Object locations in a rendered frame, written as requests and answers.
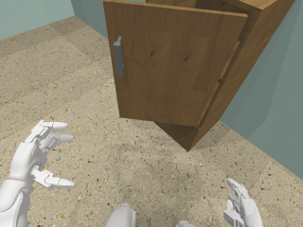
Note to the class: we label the right robot hand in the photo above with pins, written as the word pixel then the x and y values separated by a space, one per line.
pixel 246 214

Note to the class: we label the robot left shin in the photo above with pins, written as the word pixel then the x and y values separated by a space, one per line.
pixel 125 205

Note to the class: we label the handle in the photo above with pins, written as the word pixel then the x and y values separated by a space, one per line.
pixel 118 57

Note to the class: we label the cupboard door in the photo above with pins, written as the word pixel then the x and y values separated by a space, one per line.
pixel 173 58

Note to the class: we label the robot left forearm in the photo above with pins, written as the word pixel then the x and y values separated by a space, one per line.
pixel 14 202

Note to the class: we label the left robot thigh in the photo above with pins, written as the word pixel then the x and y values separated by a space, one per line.
pixel 122 217

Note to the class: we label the left robot hand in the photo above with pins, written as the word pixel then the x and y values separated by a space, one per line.
pixel 24 162

